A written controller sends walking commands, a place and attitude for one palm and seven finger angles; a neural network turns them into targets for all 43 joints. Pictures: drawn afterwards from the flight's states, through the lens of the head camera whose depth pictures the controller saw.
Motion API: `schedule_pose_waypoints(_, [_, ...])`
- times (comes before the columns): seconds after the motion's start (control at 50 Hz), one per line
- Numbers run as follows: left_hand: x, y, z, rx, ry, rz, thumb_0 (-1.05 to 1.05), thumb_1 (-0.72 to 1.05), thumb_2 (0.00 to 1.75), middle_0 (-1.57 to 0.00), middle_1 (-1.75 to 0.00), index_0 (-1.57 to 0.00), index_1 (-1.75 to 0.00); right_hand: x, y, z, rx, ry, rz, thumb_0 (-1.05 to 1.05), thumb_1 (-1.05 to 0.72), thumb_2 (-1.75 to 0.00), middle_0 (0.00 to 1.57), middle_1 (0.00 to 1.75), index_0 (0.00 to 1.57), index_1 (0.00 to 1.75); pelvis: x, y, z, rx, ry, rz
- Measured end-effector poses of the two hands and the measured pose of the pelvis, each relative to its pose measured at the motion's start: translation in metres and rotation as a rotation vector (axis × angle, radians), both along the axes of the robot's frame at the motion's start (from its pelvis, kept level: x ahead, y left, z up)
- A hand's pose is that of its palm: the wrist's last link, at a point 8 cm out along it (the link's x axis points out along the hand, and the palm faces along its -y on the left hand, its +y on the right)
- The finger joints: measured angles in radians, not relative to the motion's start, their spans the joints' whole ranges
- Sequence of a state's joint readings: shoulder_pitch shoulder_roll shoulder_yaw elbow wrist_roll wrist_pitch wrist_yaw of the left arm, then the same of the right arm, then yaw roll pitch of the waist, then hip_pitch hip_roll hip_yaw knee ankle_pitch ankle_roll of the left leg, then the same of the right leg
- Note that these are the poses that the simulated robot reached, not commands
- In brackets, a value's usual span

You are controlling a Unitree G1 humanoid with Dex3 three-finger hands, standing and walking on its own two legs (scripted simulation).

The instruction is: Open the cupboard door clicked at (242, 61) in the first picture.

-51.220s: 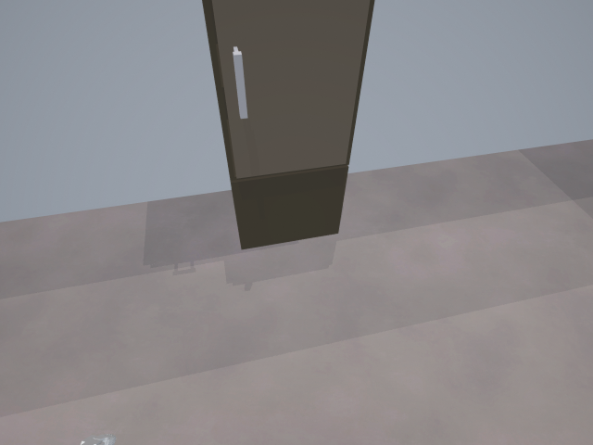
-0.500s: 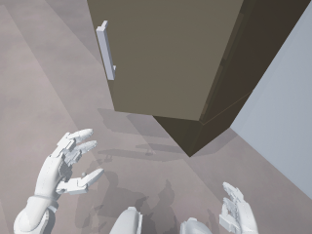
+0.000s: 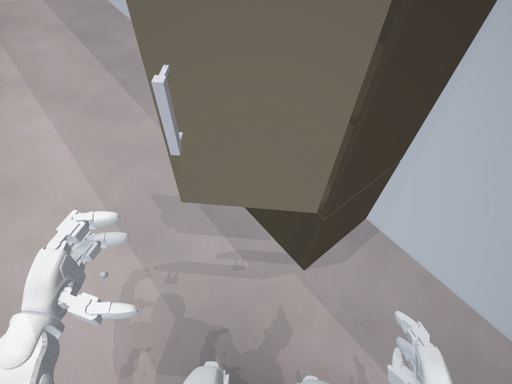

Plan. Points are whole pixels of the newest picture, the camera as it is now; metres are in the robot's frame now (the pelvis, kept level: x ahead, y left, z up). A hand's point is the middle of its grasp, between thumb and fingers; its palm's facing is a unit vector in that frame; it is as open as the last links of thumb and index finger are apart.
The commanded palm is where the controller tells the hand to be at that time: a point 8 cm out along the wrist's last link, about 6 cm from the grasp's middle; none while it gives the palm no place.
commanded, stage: raise the hand with hooked fingers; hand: left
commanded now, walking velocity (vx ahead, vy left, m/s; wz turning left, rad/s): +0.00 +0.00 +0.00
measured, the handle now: (171, 113) +0.59 +0.21 +0.06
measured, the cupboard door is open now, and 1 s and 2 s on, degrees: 46 46 46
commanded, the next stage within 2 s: move the hooked fingers beside the handle in 0.92 s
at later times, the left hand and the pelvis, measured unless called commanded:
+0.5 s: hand (77, 230) +0.30 +0.27 +0.09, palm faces +0.01 -1.00 -0.04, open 14.0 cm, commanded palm +0.27 +0.31 +0.09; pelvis +0.01 -0.01 +0.02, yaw +0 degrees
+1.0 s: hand (78, 234) +0.29 +0.27 +0.09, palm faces +0.01 -1.00 -0.03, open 14.0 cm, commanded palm +0.27 +0.31 +0.09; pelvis +0.00 +0.00 +0.02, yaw -1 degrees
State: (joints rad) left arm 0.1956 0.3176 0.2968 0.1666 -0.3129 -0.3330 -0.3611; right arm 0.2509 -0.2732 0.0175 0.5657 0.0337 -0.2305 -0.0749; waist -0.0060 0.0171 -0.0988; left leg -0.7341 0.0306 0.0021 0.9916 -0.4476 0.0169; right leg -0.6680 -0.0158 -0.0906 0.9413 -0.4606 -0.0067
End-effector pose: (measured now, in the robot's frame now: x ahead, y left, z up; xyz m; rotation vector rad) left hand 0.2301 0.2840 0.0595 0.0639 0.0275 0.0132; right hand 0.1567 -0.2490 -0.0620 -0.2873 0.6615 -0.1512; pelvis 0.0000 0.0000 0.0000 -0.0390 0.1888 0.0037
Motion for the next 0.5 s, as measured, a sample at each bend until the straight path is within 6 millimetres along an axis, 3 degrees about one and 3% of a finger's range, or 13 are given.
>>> schedule_pose_waypoints(0.22, [0.019, 0.021, 0.018, 0.001, 0.007, 0.007, -0.01, -0.46, 0.31, -0.30, -1.17, -0.30, -1.18, 0.011, 0.016, 0.001, 0.045, 0.004, 0.045, 0.01, -0.90, -0.90, 0.20, 0.30, 0.20, 0.30, 0.005, -0.002, 0.008, 0.002, -0.014, 0.002])
schedule_pose_waypoints(0.5, [0.046, 0.039, 0.035, -0.026, -0.001, -0.001, -0.01, -0.50, 0.30, -0.30, -1.20, -0.30, -1.20, -0.017, -0.009, 0.002, 0.004, 0.084, -0.017, 0.01, -0.90, -0.90, 0.20, 0.30, 0.20, 0.30, 0.007, -0.006, 0.015, 0.008, -0.022, -0.008])
